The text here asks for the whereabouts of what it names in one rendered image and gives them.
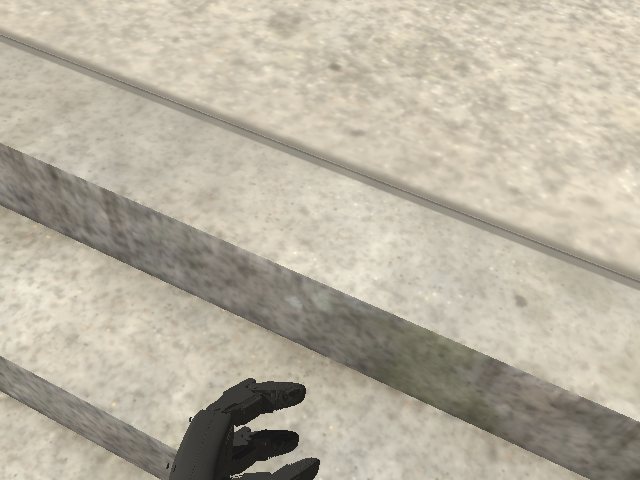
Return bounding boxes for stairs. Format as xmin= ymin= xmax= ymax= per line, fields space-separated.
xmin=0 ymin=143 xmax=640 ymax=480

